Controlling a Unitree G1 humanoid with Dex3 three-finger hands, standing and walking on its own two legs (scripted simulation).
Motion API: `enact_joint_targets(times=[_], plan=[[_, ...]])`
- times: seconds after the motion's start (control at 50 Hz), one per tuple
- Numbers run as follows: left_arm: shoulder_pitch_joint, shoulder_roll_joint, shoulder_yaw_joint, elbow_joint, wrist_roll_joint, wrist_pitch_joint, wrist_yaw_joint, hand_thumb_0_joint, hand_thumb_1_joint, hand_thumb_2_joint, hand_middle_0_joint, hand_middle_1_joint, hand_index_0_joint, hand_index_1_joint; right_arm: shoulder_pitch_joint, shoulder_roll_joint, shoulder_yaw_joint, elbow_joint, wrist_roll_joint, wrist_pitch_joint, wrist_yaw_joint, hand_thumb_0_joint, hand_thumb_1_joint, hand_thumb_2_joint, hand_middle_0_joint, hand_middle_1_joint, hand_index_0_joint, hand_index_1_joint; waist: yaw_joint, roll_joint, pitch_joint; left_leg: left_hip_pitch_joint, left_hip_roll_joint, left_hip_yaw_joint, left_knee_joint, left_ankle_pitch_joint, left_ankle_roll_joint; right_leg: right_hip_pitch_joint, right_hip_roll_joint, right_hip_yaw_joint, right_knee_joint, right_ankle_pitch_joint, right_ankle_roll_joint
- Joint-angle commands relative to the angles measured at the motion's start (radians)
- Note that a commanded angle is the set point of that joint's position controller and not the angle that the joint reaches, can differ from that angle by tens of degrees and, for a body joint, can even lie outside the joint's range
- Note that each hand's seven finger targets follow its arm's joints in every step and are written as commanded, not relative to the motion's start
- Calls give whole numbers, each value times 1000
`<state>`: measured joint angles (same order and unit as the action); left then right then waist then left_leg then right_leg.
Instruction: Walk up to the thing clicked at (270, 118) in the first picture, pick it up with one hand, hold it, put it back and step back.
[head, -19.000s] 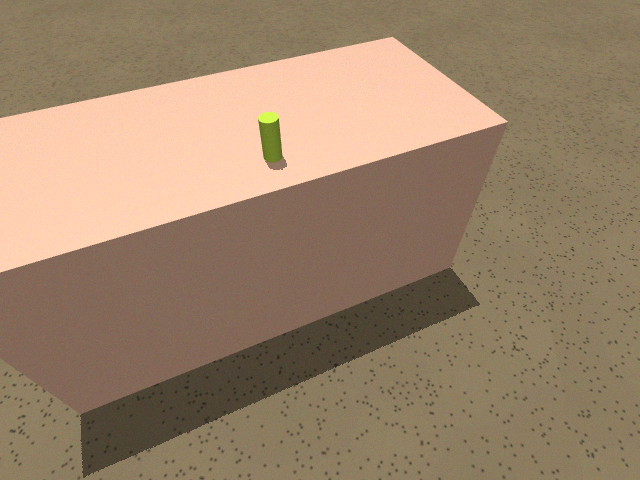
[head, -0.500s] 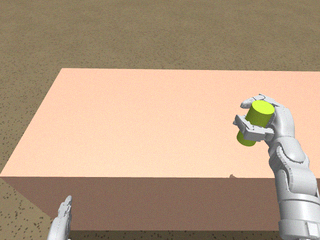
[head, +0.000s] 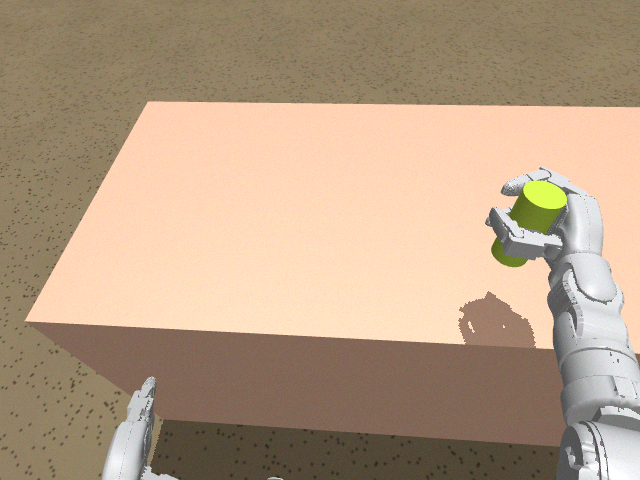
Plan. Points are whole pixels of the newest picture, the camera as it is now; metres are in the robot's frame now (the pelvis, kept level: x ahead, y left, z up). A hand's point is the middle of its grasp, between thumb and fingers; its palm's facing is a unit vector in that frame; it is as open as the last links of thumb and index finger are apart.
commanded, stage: crouch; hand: right
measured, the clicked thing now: (525, 226) +0.43 -0.20 +0.08
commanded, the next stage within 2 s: lower in 0.30 s
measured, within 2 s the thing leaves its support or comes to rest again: rests again in 1.52 s
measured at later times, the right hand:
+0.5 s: hand (508, 222) +0.45 -0.19 +0.06, palm faces +0.08 +1.00 +0.03, open 6.1 cm
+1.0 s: hand (491, 240) +0.46 -0.18 +0.00, palm faces +0.10 +0.99 +0.03, open 6.1 cm
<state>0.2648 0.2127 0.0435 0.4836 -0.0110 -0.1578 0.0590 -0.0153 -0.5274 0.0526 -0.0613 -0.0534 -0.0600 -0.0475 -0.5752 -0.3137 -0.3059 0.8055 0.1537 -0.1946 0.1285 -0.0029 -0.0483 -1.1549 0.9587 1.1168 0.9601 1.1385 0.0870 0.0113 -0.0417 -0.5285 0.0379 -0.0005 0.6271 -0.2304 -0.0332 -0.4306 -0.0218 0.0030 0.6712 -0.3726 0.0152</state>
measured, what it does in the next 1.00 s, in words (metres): lowers itself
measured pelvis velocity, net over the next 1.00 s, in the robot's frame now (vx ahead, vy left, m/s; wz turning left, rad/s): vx -0.02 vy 0.00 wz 0.00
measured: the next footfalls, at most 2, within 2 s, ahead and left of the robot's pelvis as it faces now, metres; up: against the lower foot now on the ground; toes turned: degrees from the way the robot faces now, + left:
none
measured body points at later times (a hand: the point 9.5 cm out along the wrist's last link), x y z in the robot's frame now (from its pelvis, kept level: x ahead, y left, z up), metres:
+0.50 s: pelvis -0.01 +0.00 -0.02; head +0.07 -0.02 +0.42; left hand +0.14 +0.26 -0.06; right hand +0.44 -0.24 +0.06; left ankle +0.05 +0.14 -0.72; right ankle -0.02 -0.13 -0.72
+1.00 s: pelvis -0.02 +0.00 -0.05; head +0.09 -0.02 +0.38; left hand +0.13 +0.27 -0.06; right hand +0.45 -0.24 +0.00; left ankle +0.05 +0.14 -0.72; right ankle -0.02 -0.13 -0.72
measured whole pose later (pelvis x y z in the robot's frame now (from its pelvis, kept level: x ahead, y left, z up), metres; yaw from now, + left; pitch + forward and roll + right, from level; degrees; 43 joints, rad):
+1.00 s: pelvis -0.02 +0.00 -0.05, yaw +0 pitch +18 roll +1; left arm 0.37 0.25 0.04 0.12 0.03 -0.13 0.01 -0.02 -0.53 0.06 -0.06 -0.05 -0.06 -0.05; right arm -0.76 -0.42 -0.43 1.10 0.08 -0.40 0.15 0.00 -0.05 -1.15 0.96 1.12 0.96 1.14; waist 0.19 0.03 -0.11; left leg -0.95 0.03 0.00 0.97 -0.34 -0.03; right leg -0.86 -0.03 0.02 1.05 -0.51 0.02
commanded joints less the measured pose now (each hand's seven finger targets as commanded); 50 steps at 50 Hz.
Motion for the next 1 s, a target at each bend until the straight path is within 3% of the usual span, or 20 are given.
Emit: enact_joint_targets(times=[0.0,0.04,0.08,0.14,0.2,0.28,0.32,0.36,0.42,0.48,0.54,0.58,0.64,0.68,0.78,0.86,0.9,0.94,0.96,0.98], plan=[[-14,166,96,-136,0,-48,9,0,-544,52,-56,-56,-59,-53,-454,-216,-37,-166,12,-109,11,0,-571,-1296,1369,1404,1379,1404,16,-52,-368,183,-28,21,3,258,33,65,13,-8,-40,324,-7],[-15,137,58,-170,0,-49,1,0,-552,57,-55,-53,-55,-53,-492,-211,-27,-179,7,-124,17,0,-557,-1292,1361,1399,1371,1399,10,-72,-416,188,-29,21,22,269,39,62,10,-2,-30,352,-1],[-58,159,71,-250,-3,-51,2,0,-548,53,-57,-54,-58,-53,-518,-247,-46,-194,7,-142,19,0,-546,-1297,1359,1402,1371,1402,14,-49,-473,225,-27,19,22,270,34,55,13,-5,-19,329,-6],[6,116,35,-207,-1,-40,-7,0,-542,49,-57,-56,-60,-52,-506,-224,-39,-117,3,-148,23,0,-551,-1314,1373,1420,1385,1421,16,-88,-425,181,-32,17,36,253,39,25,13,-6,-11,333,-1],[12,164,74,-210,5,-37,-3,0,-546,50,-57,-54,-59,-52,-509,-278,-73,-75,-6,-160,19,0,-564,-1325,1382,1431,1394,1431,21,-81,-437,152,-34,14,55,260,41,12,12,-5,13,359,-1],[-8,165,68,-305,2,-39,-7,0,-547,51,-59,-55,-61,-53,-531,-270,-65,-62,-7,-172,15,0,-576,-1319,1372,1420,1384,1420,35,-41,-411,139,-36,19,50,182,32,-33,12,-6,9,229,-12],[30,189,97,-311,6,-40,-4,0,-541,47,-59,-56,-62,-52,-577,-294,-79,-107,-11,-185,15,0,-577,-1314,1370,1414,1380,1415,50,-79,-472,109,-37,18,72,220,34,6,10,-1,29,285,-6],[52,135,47,-290,8,-36,-13,0,-540,49,-57,-58,-61,-53,-557,-261,-55,-41,-12,-184,24,0,-572,-1309,1369,1412,1379,1412,47,-80,-423,76,-38,22,85,210,35,-20,10,-2,47,303,-4],[17,162,74,-349,7,-39,-12,0,-553,59,-56,-55,-54,-56,-603,-288,-73,-76,-15,-191,25,0,-584,-1297,1350,1395,1361,1395,48,-81,-485,86,-33,14,98,185,33,-42,14,-2,54,232,-11],[55,167,84,-331,12,-39,-18,0,-550,52,-58,-54,-57,-54,-527,-254,-80,47,-18,-192,23,0,-606,-1293,1345,1386,1354,1386,59,-24,-374,22,-33,13,109,122,29,-154,17,-1,75,144,-22],[45,207,107,-432,19,-43,-15,0,-549,53,-57,-52,-55,-53,-602,-291,-92,-19,-29,-221,22,0,-603,-1301,1354,1397,1364,1397,76,-54,-534,53,-36,19,149,199,34,-78,12,9,106,252,-12],[117,135,48,-371,21,-35,-27,0,-552,59,-56,-54,-54,-56,-564,-250,-67,29,-31,-224,31,0,-587,-1314,1359,1410,1371,1410,60,-74,-464,20,-33,13,169,196,37,-132,19,0,130,250,-10],[81,166,70,-416,28,-36,-28,0,-558,63,-56,-53,-51,-57,-628,-328,-115,-40,-36,-252,23,0,-589,-1318,1365,1415,1377,1416,51,-141,-548,-16,-37,15,204,186,44,-114,12,12,154,298,1],[103,185,97,-435,33,-31,-30,0,-551,58,-57,-56,-56,-56,-583,-316,-123,43,-46,-249,16,0,-606,-1331,1374,1427,1386,1427,70,-100,-498,-58,-41,19,216,164,42,-155,11,16,171,274,-2],[95,189,88,-518,42,-28,-35,0,-554,62,-55,-54,-52,-56,-631,-321,-123,8,-57,-276,19,0,-599,-1351,1394,1451,1407,1451,85,-132,-590,-56,-42,22,253,189,45,-147,5,21,210,319,4],[120,162,76,-500,40,-23,-40,0,-557,65,-55,-53,-51,-57,-621,-302,-115,52,-58,-276,27,0,-603,-1384,1421,1486,1435,1487,97,-119,-541,-70,-38,15,257,146,42,-237,13,10,225,201,-8],[67,215,112,-579,40,-29,-31,0,-558,62,-55,-50,-50,-55,-617,-358,-160,63,-62,-274,14,0,-602,-1367,1405,1468,1418,1468,100,-85,-570,-60,-38,15,258,118,38,-262,12,13,232,151,-14],[155,147,63,-499,44,-18,-43,0,-542,50,-56,-54,-57,-53,-625,-293,-108,76,-64,-280,21,0,-613,-1370,1410,1470,1422,1471,100,-122,-478,-119,-41,17,256,53,38,-296,14,9,226,85,-14],[132,168,78,-550,40,-25,-40,0,-537,46,-55,-52,-57,-50,-616,-343,-150,87,-67,-281,17,0,-607,-1368,1413,1472,1425,1473,99,-103,-502,-128,-41,15,258,48,37,-289,10,14,234,88,-15],[128,149,60,-533,44,-22,-41,0,-546,51,-55,-50,-54,-51,-604,-338,-140,103,-73,-282,15,0,-611,-1360,1406,1463,1418,1463,88,-100,-497,-106,-39,8,258,39,35,-325,15,4,243,67,-19]])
